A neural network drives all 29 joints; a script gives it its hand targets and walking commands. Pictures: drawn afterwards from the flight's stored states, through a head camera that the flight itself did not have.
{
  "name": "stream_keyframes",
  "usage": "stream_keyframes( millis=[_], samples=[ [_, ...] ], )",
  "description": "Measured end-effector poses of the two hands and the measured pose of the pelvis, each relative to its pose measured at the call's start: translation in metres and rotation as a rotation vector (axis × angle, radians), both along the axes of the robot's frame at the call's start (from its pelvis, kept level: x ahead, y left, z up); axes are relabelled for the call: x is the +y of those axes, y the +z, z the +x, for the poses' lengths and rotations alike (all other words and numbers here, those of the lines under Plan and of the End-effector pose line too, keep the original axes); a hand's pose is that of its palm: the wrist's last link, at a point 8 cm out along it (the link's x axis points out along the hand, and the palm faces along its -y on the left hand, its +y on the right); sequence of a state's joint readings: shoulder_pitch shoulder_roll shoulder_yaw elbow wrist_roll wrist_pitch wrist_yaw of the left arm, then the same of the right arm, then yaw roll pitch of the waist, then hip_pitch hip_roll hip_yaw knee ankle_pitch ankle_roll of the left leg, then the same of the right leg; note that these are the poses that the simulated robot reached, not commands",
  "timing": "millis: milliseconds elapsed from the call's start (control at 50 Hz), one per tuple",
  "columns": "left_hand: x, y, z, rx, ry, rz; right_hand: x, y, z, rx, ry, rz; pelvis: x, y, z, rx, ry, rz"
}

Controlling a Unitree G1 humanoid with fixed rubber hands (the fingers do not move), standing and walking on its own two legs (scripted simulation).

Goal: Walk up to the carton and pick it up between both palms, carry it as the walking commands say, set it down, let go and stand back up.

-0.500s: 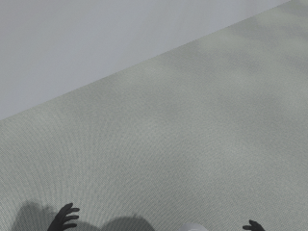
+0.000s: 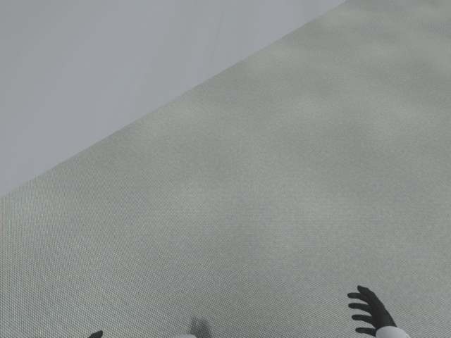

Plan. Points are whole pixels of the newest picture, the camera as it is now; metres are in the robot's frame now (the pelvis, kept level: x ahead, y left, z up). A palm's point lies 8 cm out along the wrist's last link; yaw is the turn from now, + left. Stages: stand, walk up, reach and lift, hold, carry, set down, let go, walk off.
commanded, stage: walk up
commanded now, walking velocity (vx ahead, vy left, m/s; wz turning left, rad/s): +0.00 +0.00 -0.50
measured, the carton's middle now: out of the picture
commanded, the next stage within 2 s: none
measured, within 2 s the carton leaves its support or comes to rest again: neither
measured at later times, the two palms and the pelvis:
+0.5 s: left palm (122, 313) +0.17 +0.22 -0.10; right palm out of the picture -0.03 -0.30 -0.13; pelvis -0.02 -0.01 +0.00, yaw -18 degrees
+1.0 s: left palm (198, 228) +0.35 +0.09 -0.11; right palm out of the picture -0.08 -0.27 -0.09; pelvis +0.10 -0.04 +0.01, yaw -33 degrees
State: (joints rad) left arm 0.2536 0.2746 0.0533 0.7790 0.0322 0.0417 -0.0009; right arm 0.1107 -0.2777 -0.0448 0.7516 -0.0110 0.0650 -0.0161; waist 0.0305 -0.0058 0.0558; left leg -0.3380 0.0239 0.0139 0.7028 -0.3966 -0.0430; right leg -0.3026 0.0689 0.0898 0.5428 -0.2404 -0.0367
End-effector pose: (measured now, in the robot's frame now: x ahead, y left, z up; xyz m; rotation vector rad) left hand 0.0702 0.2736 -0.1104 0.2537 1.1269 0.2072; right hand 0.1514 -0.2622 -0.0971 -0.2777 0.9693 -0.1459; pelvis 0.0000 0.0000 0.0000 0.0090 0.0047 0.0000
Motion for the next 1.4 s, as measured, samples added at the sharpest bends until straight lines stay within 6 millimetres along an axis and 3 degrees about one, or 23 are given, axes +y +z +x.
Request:
stream_keyframes(
  millis=[80, 240, 320, 400, 480, 560, 640, 740, 780, 860, 980, 1080, 1160, 1200, 1240, 1320, 1400],
  samples=[
    [0.013, -0.014, 0.014, -0.001, -0.046, -0.023, 0.01, 0.005, -0.021, -0.004, -0.033, -0.036, 0.012, -0.004, -0.003, -0.005, -0.04, -0.007],
    [0.007, -0.007, 0.055, -0.019, -0.162, -0.061, 0.002, 0.012, -0.077, 0.055, -0.149, -0.06, 0.02, 0.004, -0.004, 0.0, -0.141, -0.03],
    [-0.012, -0.001, 0.081, -0.036, -0.248, -0.061, -0.007, 0.003, -0.106, 0.081, -0.218, -0.041, 0.016, 0.004, -0.007, 0.006, -0.199, -0.032],
    [-0.041, 0.005, 0.105, -0.078, -0.332, -0.042, -0.024, -0.018, -0.148, 0.137, -0.308, -0.008, 0.004, -0.003, -0.012, 0.005, -0.253, -0.019],
    [-0.058, 0.01, 0.107, -0.092, -0.379, -0.009, -0.033, -0.034, -0.178, 0.201, -0.369, 0.028, -0.005, -0.006, -0.016, -0.014, -0.295, -0.02],
    [-0.054, 0.016, 0.092, -0.023, -0.384, 0.031, -0.035, -0.026, -0.176, 0.168, -0.398, 0.05, -0.008, 0.003, -0.014, -0.013, -0.348, -0.002],
    [-0.046, 0.017, 0.09, 0.017, -0.379, 0.028, -0.037, -0.009, -0.155, 0.092, -0.389, 0.052, -0.01, 0.009, -0.004, 0.009, -0.392, 0.011],
    [-0.039, 0.004, 0.105, 0.045, -0.399, -0.004, -0.042, 0.011, -0.117, -0.025, -0.403, 0.0, -0.006, 0.008, 0.019, 0.02, -0.448, -0.01],
    [-0.04, -0.008, 0.12, 0.056, -0.431, -0.018, -0.043, 0.012, -0.115, -0.054, -0.436, -0.038, -0.003, 0.001, 0.031, 0.024, -0.47, -0.019],
    [-0.079, -0.007, 0.176, 0.005, -0.524, -0.076, -0.034, 0.011, -0.157, 0.044, -0.541, -0.055, -0.008, 0.005, 0.053, 0.011, -0.504, -0.021],
    [-0.167, 0.002, 0.266, -0.079, -0.689, -0.167, -0.009, 0.007, -0.226, 0.257, -0.718, -0.003, -0.036, 0.008, 0.091, -0.011, -0.571, -0.033],
    [-0.262, 0.005, 0.34, -0.147, -0.824, -0.204, 0.008, -0.008, -0.244, 0.386, -0.844, 0.089, -0.075, -0.002, 0.126, -0.004, -0.633, -0.03],
    [-0.335, -0.002, 0.391, -0.218, -0.891, -0.194, -0.003, -0.033, -0.231, 0.45, -0.898, 0.169, -0.119, -0.022, 0.156, 0.018, -0.667, -0.02],
    [-0.352, -0.009, 0.401, -0.215, -0.903, -0.16, -0.024, -0.044, -0.209, 0.433, -0.899, 0.195, -0.139, -0.028, 0.168, 0.01, -0.686, -0.022],
    [-0.347, -0.015, 0.398, -0.147, -0.9, -0.11, -0.057, -0.046, -0.171, 0.345, -0.886, 0.186, -0.152, -0.023, 0.18, -0.005, -0.704, -0.019],
    [-0.318, -0.011, 0.383, 0.012, -0.804, -0.038, -0.128, -0.032, -0.082, 0.161, -0.818, 0.141, -0.175, -0.005, 0.211, -0.016, -0.725, -0.028],
    [-0.303, -0.004, 0.383, 0.09, -0.724, -0.013, -0.18, -0.015, -0.003, 0.061, -0.747, 0.115, -0.197, 0.007, 0.249, -0.015, -0.732, -0.021]
  ],
)
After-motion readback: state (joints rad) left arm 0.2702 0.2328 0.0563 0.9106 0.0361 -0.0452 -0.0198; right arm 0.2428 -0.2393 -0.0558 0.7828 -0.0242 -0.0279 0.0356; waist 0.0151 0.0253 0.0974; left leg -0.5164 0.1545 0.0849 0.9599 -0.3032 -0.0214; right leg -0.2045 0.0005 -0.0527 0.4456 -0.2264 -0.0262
